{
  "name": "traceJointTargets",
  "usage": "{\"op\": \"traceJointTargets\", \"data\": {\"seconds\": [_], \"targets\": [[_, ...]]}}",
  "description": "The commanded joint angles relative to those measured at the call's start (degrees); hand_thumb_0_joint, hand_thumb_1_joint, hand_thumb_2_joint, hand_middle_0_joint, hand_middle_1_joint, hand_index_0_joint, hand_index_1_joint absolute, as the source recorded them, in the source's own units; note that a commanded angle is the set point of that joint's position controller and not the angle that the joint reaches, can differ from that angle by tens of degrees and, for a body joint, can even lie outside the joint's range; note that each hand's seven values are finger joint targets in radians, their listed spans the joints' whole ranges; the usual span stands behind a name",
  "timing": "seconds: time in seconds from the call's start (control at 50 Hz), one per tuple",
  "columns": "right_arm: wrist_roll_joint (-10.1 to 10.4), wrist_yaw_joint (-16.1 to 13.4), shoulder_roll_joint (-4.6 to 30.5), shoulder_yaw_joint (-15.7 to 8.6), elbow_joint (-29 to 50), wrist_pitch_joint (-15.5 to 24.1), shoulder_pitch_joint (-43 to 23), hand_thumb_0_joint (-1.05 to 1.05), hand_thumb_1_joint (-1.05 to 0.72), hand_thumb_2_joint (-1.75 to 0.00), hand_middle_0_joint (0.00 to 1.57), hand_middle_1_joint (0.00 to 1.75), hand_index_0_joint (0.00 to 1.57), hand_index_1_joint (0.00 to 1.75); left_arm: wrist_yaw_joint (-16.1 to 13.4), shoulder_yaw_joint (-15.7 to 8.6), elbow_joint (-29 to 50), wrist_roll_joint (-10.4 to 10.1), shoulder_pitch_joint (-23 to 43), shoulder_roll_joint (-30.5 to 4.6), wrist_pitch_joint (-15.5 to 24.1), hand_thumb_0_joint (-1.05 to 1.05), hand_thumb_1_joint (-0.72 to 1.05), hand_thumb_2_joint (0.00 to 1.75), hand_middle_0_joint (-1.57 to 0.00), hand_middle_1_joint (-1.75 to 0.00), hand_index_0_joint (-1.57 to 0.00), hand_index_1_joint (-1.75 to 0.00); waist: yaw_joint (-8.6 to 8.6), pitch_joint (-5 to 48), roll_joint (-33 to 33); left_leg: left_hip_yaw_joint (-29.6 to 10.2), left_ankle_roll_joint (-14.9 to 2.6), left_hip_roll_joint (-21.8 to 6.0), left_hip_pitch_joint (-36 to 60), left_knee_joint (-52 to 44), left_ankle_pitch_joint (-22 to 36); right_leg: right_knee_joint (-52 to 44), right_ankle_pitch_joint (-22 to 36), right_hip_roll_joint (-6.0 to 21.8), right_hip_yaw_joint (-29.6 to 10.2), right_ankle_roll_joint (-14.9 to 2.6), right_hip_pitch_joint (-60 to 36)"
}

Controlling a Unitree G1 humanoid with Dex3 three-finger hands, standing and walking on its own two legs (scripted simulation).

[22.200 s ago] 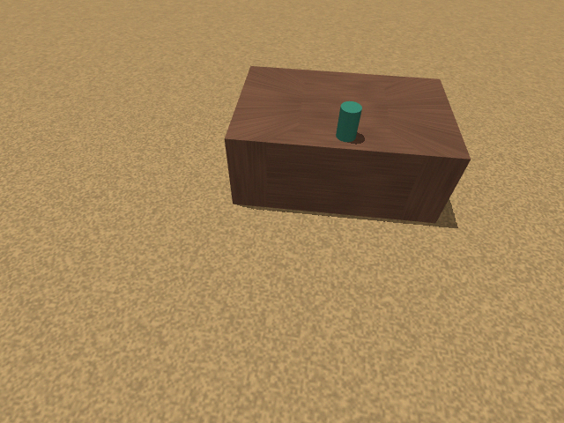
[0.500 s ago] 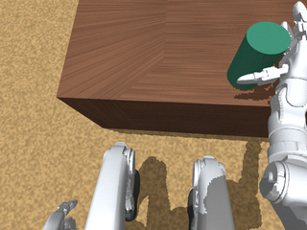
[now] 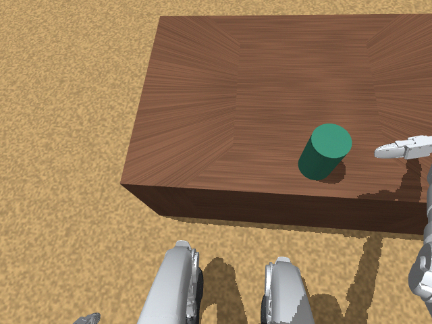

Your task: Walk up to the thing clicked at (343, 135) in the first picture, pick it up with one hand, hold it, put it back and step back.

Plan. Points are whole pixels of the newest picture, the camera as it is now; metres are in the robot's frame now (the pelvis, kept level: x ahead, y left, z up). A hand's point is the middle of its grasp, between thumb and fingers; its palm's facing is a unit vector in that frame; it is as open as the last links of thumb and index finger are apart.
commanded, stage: home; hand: right
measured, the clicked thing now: (322, 154) +0.49 -0.19 -0.15
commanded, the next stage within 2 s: none
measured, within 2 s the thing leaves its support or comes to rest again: neither
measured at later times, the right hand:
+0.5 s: hand (407, 173) +0.37 -0.25 +0.04, palm faces +0.22 +0.92 -0.33, open 17.2 cm
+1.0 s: hand (371, 276) +0.23 -0.17 +0.06, palm faces +0.19 +0.95 -0.26, open 17.4 cm
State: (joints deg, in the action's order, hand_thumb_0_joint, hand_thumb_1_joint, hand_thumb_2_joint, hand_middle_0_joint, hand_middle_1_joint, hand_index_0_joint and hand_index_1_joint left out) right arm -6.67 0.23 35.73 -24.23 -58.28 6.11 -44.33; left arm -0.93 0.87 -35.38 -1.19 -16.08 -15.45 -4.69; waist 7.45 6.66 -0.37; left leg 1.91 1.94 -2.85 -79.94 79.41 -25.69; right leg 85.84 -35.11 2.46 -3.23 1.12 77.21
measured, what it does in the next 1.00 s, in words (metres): rises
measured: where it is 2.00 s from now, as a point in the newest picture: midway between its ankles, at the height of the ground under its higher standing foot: outside the picture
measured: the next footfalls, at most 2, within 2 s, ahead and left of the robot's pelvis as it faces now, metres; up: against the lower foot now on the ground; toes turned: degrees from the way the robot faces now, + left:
none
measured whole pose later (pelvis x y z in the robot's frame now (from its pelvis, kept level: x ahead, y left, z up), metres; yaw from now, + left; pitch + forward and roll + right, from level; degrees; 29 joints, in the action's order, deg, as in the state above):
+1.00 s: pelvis +0.07 +0.02 +0.13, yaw -2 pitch +5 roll +1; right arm 1.8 -8.0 11.1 0.8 -10.5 -8.7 22.0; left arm -8.5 1.3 -30.2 -1.5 -10.2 -11.7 1.1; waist -0.7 3.2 0.8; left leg 3.9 0.8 -2.4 -28.9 45.1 -20.8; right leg 47.0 -26.4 3.0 -2.6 2.5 25.4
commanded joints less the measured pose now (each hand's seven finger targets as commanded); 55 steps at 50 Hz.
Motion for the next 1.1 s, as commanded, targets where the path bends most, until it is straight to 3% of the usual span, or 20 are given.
{"op": "traceJointTargets", "data": {"seconds": [0.0, 0.02, 0.08, 0.16, 0.2, 0.3, 0.36, 0.38, 0.46, 0.56, 0.58, 0.62, 0.68, 0.72, 0.76, 0.84, 0.88, 0.92, 1.0, 1.08], "targets": [[0.2, -4.5, 20.0, -1.2, 6.2, 3.4, -25.3, 0.0, 0.46, -0.11, 0.06, 0.07, 0.06, 0.07, -2.4, -4.0, 0.0, 0.3, -10.4, -11.4, 0.9, 0.0, 0.9, 0.9, -0.2, -0.3, -0.2, -0.3, 0.67, 27.4, 11.8, 0.4, -3.27, 2.4, 25.4, -16.9, 7.5, -21.2, 14.0, -1.0, 0.9, -1.2, -26.9], [0.3, -4.7, 15.5, 1.0, -1.9, 2.6, -20.4, 0.0, 0.47, -0.11, 0.06, 0.07, 0.06, 0.07, -2.7, -4.0, -0.8, 0.4, -10.5, -11.3, 1.0, 0.0, 0.9, 0.9, -0.2, -0.3, -0.2, -0.3, 1.73, 22.6, 8.9, 0.9, -3.06, 2.6, 25.4, -18.9, 7.2, -22.6, 13.3, -1.0, 0.8, -1.33, -26.0], [0.6, -5.8, 18.8, -0.5, 0.5, 2.4, -20.8, 0.0, 0.47, -0.1, 0.06, 0.07, 0.06, 0.07, -3.1, -3.7, -0.3, 0.6, -10.5, -11.6, 1.0, 0.0, 0.9, 0.9, -0.2, -0.29, -0.2, -0.3, -0.62, 24.3, 10.7, 0.6, -3.39, 2.7, 31.7, -22.8, 10.2, -25.8, 17.3, -0.8, 1.8, -1.27, -30.7], [2.3, -5.4, 7.9, 4.9, -8.1, -0.5, -8.2, 0.0, 0.52, -0.08, 0.06, 0.06, 0.06, 0.06, -2.8, -3.9, 0.8, 0.1, -10.6, -11.2, 1.0, 0.0, 0.9, 0.9, -0.2, -0.29, -0.2, -0.3, 0.38, 17.0, 5.5, 2.4, -3.55, 3.5, 34.4, -26.7, 13.4, -30.5, 22.0, -0.5, 1.0, -1.11, -33.3], [2.6, -5.7, 10.4, 4.1, -1.1, -0.9, -7.5, 0.0, 0.49, -0.09, 0.06, 0.07, 0.06, 0.07, -2.9, -4.1, 1.7, -0.2, -10.1, -11.5, 0.8, 0.0, 0.9, 0.9, -0.2, -0.29, -0.2, -0.29, -1.51, 19.2, 8.4, 2.5, -3.69, 3.5, 37.6, -28.2, 14.3, -33.2, 23.8, -0.3, 0.7, -0.63, -37.4], [5.4, -6.7, 3.7, 7.7, 10.1, -3.1, 6.9, 0.0, 0.52, -0.07, 0.06, 0.06, 0.06, 0.06, -3.6, -4.3, 3.3, -1.6, -8.0, -10.0, 0.8, 0.0, 0.9, 0.9, -0.2, -0.29, -0.2, -0.29, -3.6, 18.6, 5.9, 2.9, -3.52, 3.6, 47.7, -33.3, 15.3, -38.9, 23.7, -0.5, 1.6, -0.73, -41.9], [6.5, -8.4, 4.5, 7.0, 23.2, -3.1, 10.3, 0.0, 0.52, -0.08, 0.06, 0.06, 0.06, 0.06, -4.6, -3.8, 3.5, -1.8, -6.4, -9.1, 1.2, 0.0, 0.9, 0.9, -0.2, -0.29, -0.2, -0.29, -5.01, 20.7, 10.3, 2.8, -3.85, 3.4, 51.0, -35.0, 17.3, -41.2, 26.5, -0.6, 1.8, -0.01, -48.0], [6.8, -8.7, 1.3, 8.4, 21.3, -3.8, 17.2, 0.0, 0.53, -0.07, 0.06, 0.06, 0.06, 0.06, -4.9, -3.8, 3.3, -1.9, -6.0, -8.9, 1.3, 0.0, 0.9, 0.9, -0.2, -0.29, -0.2, -0.29, -4.89, 17.7, 8.4, 2.9, -3.79, 3.5, 51.0, -35.6, 17.5, -41.9, 27.1, -0.5, 1.6, 0.08, -47.8], [7.7, -10.5, -0.1, 8.9, 33.6, -3.8, 22.6, 0.0, 0.54, -0.06, 0.06, 0.06, 0.06, 0.06, -6.6, -3.3, 4.7, -1.6, -3.5, -7.1, 1.8, 0.0, 0.9, 0.9, -0.2, -0.29, -0.2, -0.29, -5.67, 15.3, 8.8, 2.4, -3.55, 3.0, 56.2, -38.0, 19.4, -44.1, 27.5, -1.2, 3.0, -0.3, -49.6], [8.7, -10.0, -14.3, 17.6, 35.8, -5.8, 40.0, 0.0, 0.48, -0.1, 0.06, 0.07, 0.06, 0.07, -7.5, -3.1, 6.3, -1.3, 0.0, -4.9, 3.3, 0.0, 0.9, 0.9, -0.2, -0.29, -0.2, -0.3, -4.76, 9.1, 3.7, 2.8, -3.07, 3.2, 56.9, -39.8, 20.4, -45.7, 28.4, -1.0, 3.5, -0.58, -50.7], [8.9, -9.8, -15.3, 18.5, 38.4, -6.1, 41.8, 0.0, 0.51, -0.08, 0.06, 0.06, 0.06, 0.06, -7.5, -3.4, 6.8, -1.2, 0.8, -5.0, 3.7, 0.0, 0.9, 0.9, -0.2, -0.29, -0.2, -0.3, -5.23, 8.8, 3.3, 3.0, -2.92, 3.2, 57.6, -39.9, 21.4, -45.8, 29.6, -1.1, 3.5, -0.51, -51.2], [8.6, -10.3, -10.5, 16.3, 48.0, -6.2, 43.1, 0.0, 0.51, -0.08, 0.06, 0.06, 0.06, 0.06, -7.6, -3.7, 7.4, -1.2, 1.8, -5.1, 3.8, 0.0, 0.9, 0.9, -0.2, -0.29, -0.2, -0.29, -6.8, 11.7, 6.8, 3.0, -3.13, 3.2, 59.4, -39.4, 23.7, -46.0, 34.1, -0.9, 3.6, 0.06, -54.8], [9.3, -8.9, -21.7, 24.5, 44.4, -8.8, 56.7, 0.0, 0.54, -0.06, 0.05, 0.06, 0.05, 0.06, -7.4, -3.1, 8.4, -1.1, 4.0, -3.7, 4.8, 0.0, 0.9, 0.9, -0.2, -0.29, -0.2, -0.3, -5.02, 4.6, -1.0, 3.7, -2.39, 3.6, 58.2, -40.4, 22.7, -46.3, 31.3, -0.9, 3.6, -0.59, -52.0], [8.8, -9.6, -13.5, 18.6, 56.3, -8.2, 53.0, 0.0, 0.49, -0.09, 0.06, 0.06, 0.06, 0.06, -7.8, -3.3, 9.8, -1.0, 5.2, -3.9, 4.9, 0.0, 0.9, 0.9, -0.2, -0.29, -0.2, -0.3, -6.66, 8.5, 2.0, 3.0, -2.2, 3.0, 60.5, -40.6, 23.9, -45.8, 31.5, -1.5, 4.3, -0.79, -53.8], [8.9, -8.5, -19.4, 23.6, 51.5, -9.9, 60.3, 0.0, 0.55, -0.06, 0.05, 0.05, 0.05, 0.05, -7.7, -2.8, 9.8, -0.9, 5.9, -3.5, 5.4, 0.0, 0.9, 0.9, -0.2, -0.29, -0.2, -0.3, -5.0, 2.7, -0.8, 2.7, -1.72, 3.0, 58.5, -41.4, 21.0, -46.0, 27.5, -1.7, 4.6, -1.19, -51.9], [8.5, -8.8, -16.3, 20.7, 60.1, -10.2, 58.0, 0.0, 0.57, -0.04, 0.05, 0.05, 0.05, 0.05, -8.2, -2.9, 11.0, -0.5, 6.0, -3.7, 6.6, 0.0, 0.9, 0.9, -0.2, -0.3, -0.2, -0.3, -5.15, 4.6, 1.9, 2.3, -1.7, 2.6, 58.3, -40.9, 20.6, -45.7, 27.0, -1.9, 4.6, -1.19, -53.6], [8.3, -8.5, -18.8, 22.6, 58.2, -11.1, 60.3, 0.0, 0.58, -0.04, 0.05, 0.05, 0.05, 0.05, -8.3, -2.6, 11.4, -0.3, 6.0, -3.2, 7.3, 0.0, 0.9, 0.9, -0.2, -0.3, -0.2, -0.3, -4.6, 2.7, 1.8, 2.0, -1.58, 2.5, 57.0, -40.9, 19.2, -45.4, 25.1, -2.1, 4.6, -1.31, -52.4], [8.3, -8.7, -17.2, 20.8, 60.7, -11.3, 57.6, 0.0, 0.57, -0.04, 0.05, 0.05, 0.05, 0.05, -8.5, -2.7, 11.6, -0.1, 6.1, -3.5, 8.0, 0.0, 0.9, 0.9, -0.2, -0.3, -0.2, -0.3, -4.95, 2.6, 2.0, 1.9, -1.59, 2.3, 56.7, -41.2, 16.4, -45.7, 22.3, -2.1, 4.5, -1.45, -52.1], [8.0, -8.5, -19.7, 23.2, 58.6, -12.4, 63.0, 0.0, 0.59, -0.03, 0.05, 0.05, 0.05, 0.05, -8.4, -2.6, 12.5, 0.1, 6.3, -3.2, 9.3, 0.0, 0.9, 0.9, -0.2, -0.3, -0.2, -0.3, -5.8, 2.3, 0.5, 1.9, -1.45, 2.0, 57.0, -41.8, 14.5, -45.4, 20.4, -2.6, 4.6, -1.72, -50.8], [7.6, -8.8, -18.6, 22.1, 60.2, -12.4, 64.3, 0.0, 0.58, -0.04, 0.05, 0.05, 0.05, 0.05, -7.9, -2.6, 13.5, 0.2, 6.3, -2.9, 10.1, 0.0, 0.9, 0.9, -0.2, -0.3, -0.2, -0.3, -7.39, 4.0, 0.6, 2.3, -1.51, 2.0, 58.3, -40.9, 15.9, -44.8, 22.2, -2.7, 4.6, -1.42, -50.1]]}}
